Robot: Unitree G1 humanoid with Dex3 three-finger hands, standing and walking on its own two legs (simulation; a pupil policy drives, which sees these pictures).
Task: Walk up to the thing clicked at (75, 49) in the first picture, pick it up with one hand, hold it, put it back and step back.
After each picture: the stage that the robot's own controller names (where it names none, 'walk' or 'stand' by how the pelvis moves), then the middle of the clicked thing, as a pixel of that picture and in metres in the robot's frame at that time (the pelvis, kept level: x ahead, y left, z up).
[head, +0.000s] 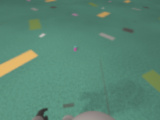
stand; (75, 48) +1.56 +0.33 -0.72
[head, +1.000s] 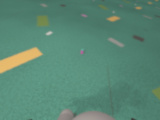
walk; (82, 51) +1.45 +0.13 -0.70
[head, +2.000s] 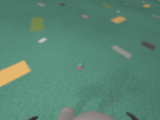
walk; (79, 66) +0.95 +0.12 -0.70
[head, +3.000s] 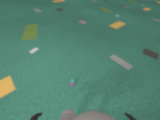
walk; (72, 82) +0.63 +0.19 -0.71
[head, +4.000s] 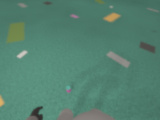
walk; (68, 88) +0.46 +0.21 -0.70
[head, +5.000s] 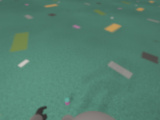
stand; (67, 101) +0.37 +0.23 -0.71
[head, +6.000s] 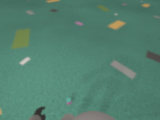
stand; (68, 101) +0.34 +0.20 -0.71
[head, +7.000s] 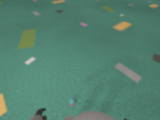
stand; (71, 102) +0.33 +0.18 -0.72
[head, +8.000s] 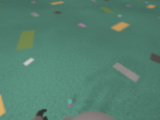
stand; (70, 102) +0.33 +0.19 -0.72
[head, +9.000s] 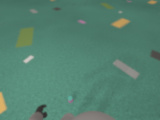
stand; (70, 99) +0.35 +0.20 -0.72
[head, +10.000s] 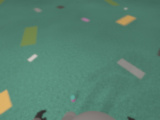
stand; (73, 98) +0.34 +0.18 -0.71
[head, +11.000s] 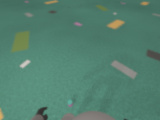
stand; (70, 103) +0.32 +0.19 -0.72
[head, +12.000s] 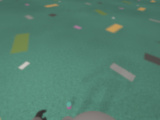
stand; (69, 105) +0.32 +0.19 -0.73
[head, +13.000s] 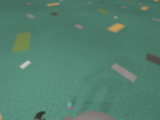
stand; (69, 105) +0.31 +0.18 -0.73
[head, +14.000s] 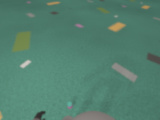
stand; (69, 105) +0.31 +0.18 -0.73
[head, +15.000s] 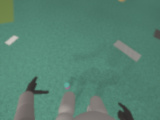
go down; (67, 85) +0.35 +0.19 -0.58
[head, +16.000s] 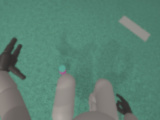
go down; (62, 69) +0.39 +0.22 -0.32
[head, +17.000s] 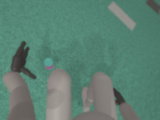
close in; (48, 64) +0.38 +0.25 -0.25
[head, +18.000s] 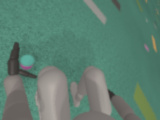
close; (27, 62) +0.38 +0.27 -0.22
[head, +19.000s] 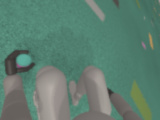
close; (23, 62) +0.37 +0.27 -0.22
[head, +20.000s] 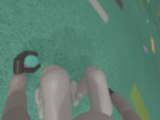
lift; (30, 62) +0.35 +0.25 -0.22
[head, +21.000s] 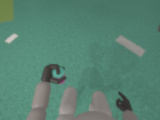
lift; (59, 75) +0.31 +0.19 +0.00
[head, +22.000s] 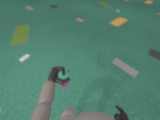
hold; (63, 78) +0.31 +0.17 +0.01
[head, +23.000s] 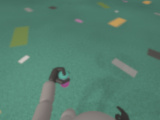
hold; (64, 79) +0.31 +0.17 +0.00
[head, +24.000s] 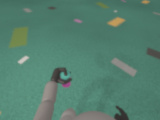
crouch; (65, 79) +0.32 +0.16 -0.01
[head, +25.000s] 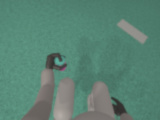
crouch; (60, 63) +0.40 +0.19 -0.09
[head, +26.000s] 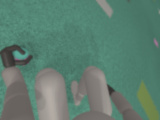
lower; (22, 57) +0.40 +0.29 -0.22
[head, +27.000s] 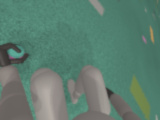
lower; (17, 55) +0.41 +0.29 -0.22
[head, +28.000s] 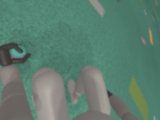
lower; (18, 54) +0.41 +0.29 -0.22
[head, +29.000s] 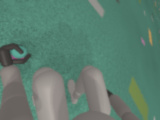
lower; (19, 55) +0.40 +0.29 -0.22
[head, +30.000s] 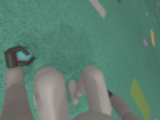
loosen; (24, 57) +0.39 +0.27 -0.22
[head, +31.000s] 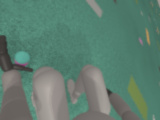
withdraw; (22, 59) +0.39 +0.26 -0.22
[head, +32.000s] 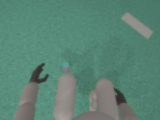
walk; (65, 66) +0.42 +0.21 -0.34
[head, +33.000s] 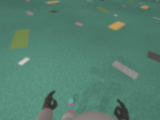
stand; (70, 102) +0.35 +0.15 -0.66
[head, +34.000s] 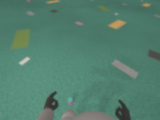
stand; (70, 100) +0.35 +0.17 -0.67
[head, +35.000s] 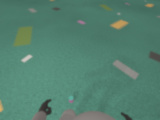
stand; (71, 99) +0.36 +0.16 -0.69
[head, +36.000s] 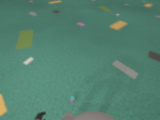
walk; (72, 99) +0.38 +0.16 -0.72
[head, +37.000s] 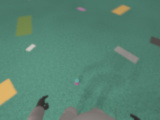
walk; (76, 81) +0.53 +0.12 -0.70
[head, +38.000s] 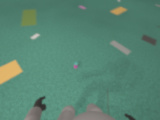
walk; (75, 65) +0.84 +0.16 -0.71
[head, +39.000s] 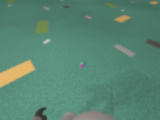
stand; (81, 64) +1.01 +0.14 -0.70
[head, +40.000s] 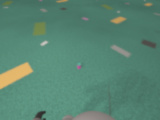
stand; (79, 65) +1.01 +0.16 -0.72
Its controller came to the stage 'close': yes
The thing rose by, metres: 0.71
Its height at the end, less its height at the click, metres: +0.00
